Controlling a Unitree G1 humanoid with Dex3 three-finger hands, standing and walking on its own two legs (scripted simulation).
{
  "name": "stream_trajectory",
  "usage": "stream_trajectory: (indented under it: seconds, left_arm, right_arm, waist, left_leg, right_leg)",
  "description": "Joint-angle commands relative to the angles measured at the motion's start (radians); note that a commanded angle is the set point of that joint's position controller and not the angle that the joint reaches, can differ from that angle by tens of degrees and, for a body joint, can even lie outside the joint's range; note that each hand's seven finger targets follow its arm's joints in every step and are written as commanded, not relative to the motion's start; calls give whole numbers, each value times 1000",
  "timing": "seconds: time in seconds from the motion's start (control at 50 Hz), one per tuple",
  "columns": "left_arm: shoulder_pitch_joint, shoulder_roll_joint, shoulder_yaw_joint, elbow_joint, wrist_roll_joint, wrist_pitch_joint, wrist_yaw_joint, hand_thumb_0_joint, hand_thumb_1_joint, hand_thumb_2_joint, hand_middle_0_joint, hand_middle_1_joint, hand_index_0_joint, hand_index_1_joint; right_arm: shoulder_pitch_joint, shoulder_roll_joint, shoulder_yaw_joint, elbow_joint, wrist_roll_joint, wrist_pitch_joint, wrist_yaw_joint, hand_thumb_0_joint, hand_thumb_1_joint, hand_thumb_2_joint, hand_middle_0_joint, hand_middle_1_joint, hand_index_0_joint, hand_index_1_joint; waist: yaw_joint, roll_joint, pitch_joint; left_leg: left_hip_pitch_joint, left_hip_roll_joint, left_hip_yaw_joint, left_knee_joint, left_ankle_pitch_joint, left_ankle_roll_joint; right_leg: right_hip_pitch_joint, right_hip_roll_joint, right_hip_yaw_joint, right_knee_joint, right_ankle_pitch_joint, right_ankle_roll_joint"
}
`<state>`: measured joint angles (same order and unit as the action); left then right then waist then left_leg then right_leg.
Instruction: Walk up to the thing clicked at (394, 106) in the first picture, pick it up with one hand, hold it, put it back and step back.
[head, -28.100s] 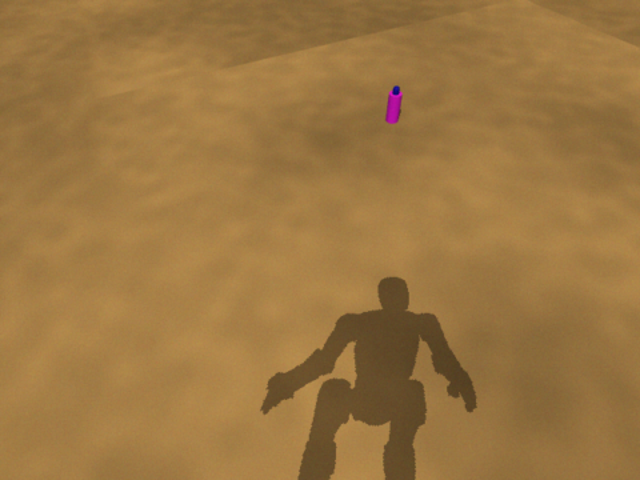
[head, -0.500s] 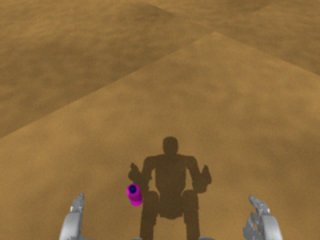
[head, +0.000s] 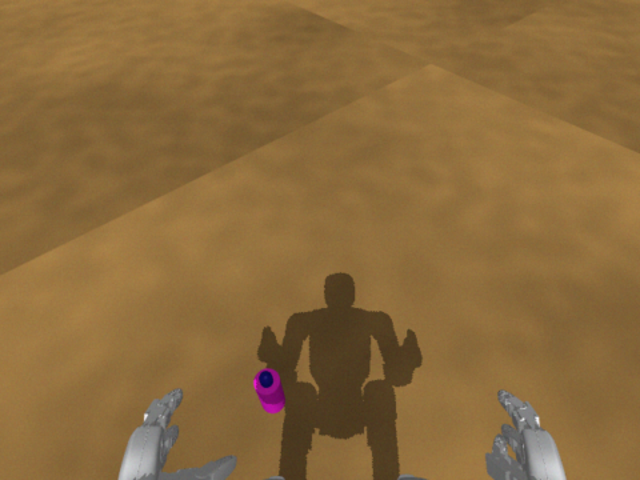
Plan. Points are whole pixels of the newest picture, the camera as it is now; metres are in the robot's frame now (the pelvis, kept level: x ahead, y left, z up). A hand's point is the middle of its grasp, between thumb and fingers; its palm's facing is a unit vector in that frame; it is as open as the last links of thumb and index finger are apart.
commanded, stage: stand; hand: left
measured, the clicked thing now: (269, 389) +0.45 +0.18 -0.62
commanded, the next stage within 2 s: none
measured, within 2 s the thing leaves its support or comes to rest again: neither
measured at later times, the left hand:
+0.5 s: hand out of the picture +0.07 +0.24 -0.11, palm faces -0.02 -0.93 -0.36, open 7.4 cm
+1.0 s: hand out of the picture +0.04 +0.25 -0.10, palm faces -0.02 -0.93 -0.36, open 7.4 cm
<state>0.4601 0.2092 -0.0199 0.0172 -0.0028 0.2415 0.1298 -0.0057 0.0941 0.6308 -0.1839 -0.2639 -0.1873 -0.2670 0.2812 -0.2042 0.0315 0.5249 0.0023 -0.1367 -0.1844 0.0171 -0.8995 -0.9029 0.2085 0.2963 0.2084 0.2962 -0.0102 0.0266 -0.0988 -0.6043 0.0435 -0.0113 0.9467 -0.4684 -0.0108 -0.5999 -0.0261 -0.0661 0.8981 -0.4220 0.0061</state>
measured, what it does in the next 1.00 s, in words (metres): rises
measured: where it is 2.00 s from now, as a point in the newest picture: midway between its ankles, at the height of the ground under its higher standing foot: outside the picture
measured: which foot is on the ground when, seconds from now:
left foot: down 0.00-1.00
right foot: down 0.00-1.00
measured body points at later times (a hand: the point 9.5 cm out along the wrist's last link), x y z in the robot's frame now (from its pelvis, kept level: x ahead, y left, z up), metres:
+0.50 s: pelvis +0.00 +0.00 +0.03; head +0.00 +0.00 +0.48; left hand +0.07 +0.29 -0.09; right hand +0.08 -0.29 -0.09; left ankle +0.01 +0.12 -0.69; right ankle +0.02 -0.13 -0.69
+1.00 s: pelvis -0.01 +0.00 +0.06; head -0.01 -0.01 +0.51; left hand +0.04 +0.30 -0.08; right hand +0.05 -0.28 -0.09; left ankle +0.01 +0.12 -0.69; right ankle +0.02 -0.13 -0.69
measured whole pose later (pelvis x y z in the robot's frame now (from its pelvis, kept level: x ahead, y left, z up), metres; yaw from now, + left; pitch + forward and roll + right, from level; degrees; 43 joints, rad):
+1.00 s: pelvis -0.01 +0.00 +0.06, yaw +0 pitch -3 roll +0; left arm 0.15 0.32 0.00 1.15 0.03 -0.01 0.01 0.01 0.90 0.90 -0.20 -0.30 -0.21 -0.30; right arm 0.16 -0.32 -0.01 1.12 -0.03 0.00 -0.01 0.01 -0.90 -0.90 0.21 0.30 0.21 0.30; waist 0.02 0.02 0.05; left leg -0.13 0.01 0.03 0.36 -0.18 0.00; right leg -0.16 -0.05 -0.04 0.39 -0.17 0.02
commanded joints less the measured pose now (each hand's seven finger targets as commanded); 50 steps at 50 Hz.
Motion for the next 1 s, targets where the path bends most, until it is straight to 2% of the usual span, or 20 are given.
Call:
stream_trajectory:
  seconds: [0.0,0.02,0.06,0.08,0.1,0.12,0.14,0.18,0.22,0.3,0.34,0.38,0.42,0.46,0.5,0.58,0.62,0.84,0.86,0.98]
  left_arm:
    - [-87,127,83,-250,5,-54,20,0,813,900,-200,-300,-200,-301]
    - [-47,107,70,-204,8,-51,19,0,893,900,-200,-300,-200,-301]
    - [-2,70,43,-153,5,-44,15,0,900,900,-200,-300,-200,-301]
    - [-51,115,77,-231,5,-52,20,0,900,900,-200,-300,-200,-301]
    - [-18,86,56,-167,7,-47,17,0,900,900,-200,-300,-200,-301]
    - [-194,223,109,184,95,-151,-33,0,900,900,-200,-300,-200,-301]
    - [-144,229,115,263,104,-193,-59,0,900,900,-200,-300,-200,-301]
    - [-170,251,102,342,82,-239,-85,0,900,900,-200,-300,-200,-301]
    - [-205,240,94,418,63,-256,-102,0,900,900,-200,-300,-200,-301]
    - [-264,252,88,576,53,-271,-105,0,900,900,-200,-300,-200,-301]
    - [-261,258,88,646,50,-279,-103,0,900,900,-200,-300,-200,-301]
    - [-281,272,88,707,50,-284,-101,0,900,900,-200,-300,-200,-301]
    - [-298,277,86,756,45,-285,-101,0,900,900,-200,-300,-200,-301]
    - [-292,277,80,810,42,-285,-101,0,900,900,-200,-300,-200,-301]
    - [-283,285,79,860,38,-285,-99,0,900,900,-200,-300,-200,-301]
    - [-305,292,71,933,32,-280,-97,0,900,900,-200,-300,-200,-301]
    - [-300,295,68,966,30,-276,-99,0,900,900,-200,-300,-200,-301]
    - [-327,306,60,1071,31,-269,-104,0,900,900,-200,-300,-200,-301]
    - [-330,307,60,1073,30,-271,-104,0,900,900,-200,-300,-200,-301]
    - [-351,307,59,1096,27,-275,-103,0,900,900,-200,-300,-200,-301]
  right_arm:
    - [-62,-118,-54,-155,3,-57,-15,0,-900,-900,200,300,200,300]
    - [-56,-114,-53,-150,1,-56,-16,0,-900,-900,200,300,200,300]
    - [-59,-109,-49,-152,0,-58,-13,0,-900,-900,200,300,200,300]
    - [-54,-113,-54,-153,0,-58,-15,0,-900,-900,200,300,200,300]
    - [-51,-113,-52,-147,-1,-56,-15,0,-900,-900,200,300,200,300]
    - [-113,-262,-89,56,-112,13,45,0,-900,-900,200,300,200,300]
    - [-95,-261,-102,96,-122,47,83,0,-900,-900,200,300,200,300]
    - [-102,-254,-106,106,-92,69,116,0,-900,-900,200,300,200,300]
    - [-105,-242,-103,134,-66,71,146,0,-900,-900,200,300,200,300]
    - [-126,-248,-109,204,-62,79,164,0,-900,-900,200,300,200,300]
    - [-148,-257,-111,235,-61,85,167,0,-900,-900,200,300,200,300]
    - [-136,-246,-105,269,-55,95,169,0,-900,-900,200,300,200,300]
    - [-119,-250,-102,307,-52,100,169,0,-900,-900,200,300,200,300]
    - [-127,-261,-100,342,-50,103,171,0,-900,-900,200,300,200,300]
    - [-118,-269,-98,372,-46,104,169,0,-900,-900,200,300,200,300]
    - [-118,-285,-92,427,-40,109,164,0,-900,-900,200,300,200,300]
    - [-131,-292,-89,450,-38,108,164,0,-900,-900,200,300,200,300]
    - [-141,-302,-84,528,-32,118,167,0,-900,-900,200,300,200,300]
    - [-143,-302,-83,529,-32,115,166,0,-900,-900,200,300,200,300]
    - [-154,-301,-77,549,-29,113,167,0,-900,-900,200,300,200,300]
  waist:
    - [2,32,-113]
    - [-5,23,-112]
    - [-6,0,-92]
    - [0,21,-116]
    - [-11,-5,-111]
    - [28,-43,41]
    - [35,-60,-26]
    - [23,-35,-45]
    - [28,-61,-25]
    - [21,-3,16]
    - [33,10,26]
    - [22,-27,60]
    - [12,-32,68]
    - [21,-8,86]
    - [20,-27,71]
    - [18,-6,81]
    - [27,-3,103]
    - [24,-20,150]
    - [23,-23,125]
    - [21,-33,120]
  left_leg:
    - [68,-28,3,-178,178,12]
    - [72,-31,7,-170,194,12]
    - [60,-31,6,-168,207,12]
    - [68,-32,9,-158,232,13]
    - [70,-33,9,-155,240,14]
    - [132,23,-67,-214,397,45]
    - [169,18,-34,-181,384,68]
    - [181,13,-57,-213,305,87]
    - [209,7,-51,-253,210,79]
    - [235,26,-78,-357,191,67]
    - [251,33,-80,-385,207,63]
    - [255,25,-72,-416,181,56]
    - [300,23,-65,-443,200,51]
    - [314,32,-77,-486,192,49]
    - [363,37,-74,-508,250,45]
    - [393,50,-76,-568,280,41]
    - [395,54,-82,-606,259,36]
    - [399,57,-83,-678,170,25]
    - [413,64,-84,-677,203,28]
    - [448,67,-71,-676,270,27]
  right_leg:
    - [86,43,-9,-138,137,-16]
    - [88,41,-6,-140,153,-14]
    - [91,43,-9,-138,165,-16]
    - [101,38,-5,-140,191,-15]
    - [102,41,-5,-139,197,-14]
    - [170,-34,85,-130,259,-69]
    - [196,-53,103,-161,273,-90]
    - [233,-66,136,-173,262,-100]
    - [218,-71,134,-217,189,-89]
    - [246,-61,111,-265,186,-59]
    - [285,-63,109,-298,217,-51]
    - [310,-76,127,-357,203,-51]
    - [310,-89,144,-403,192,-52]
    - [343,-88,140,-438,181,-47]
    - [374,-92,141,-466,234,-45]
    - [423,-95,133,-504,271,-36]
    - [432,-90,128,-522,248,-31]
    - [432,-90,131,-594,162,-15]
    - [448,-98,135,-594,204,-19]
    - [457,-105,136,-611,252,-15]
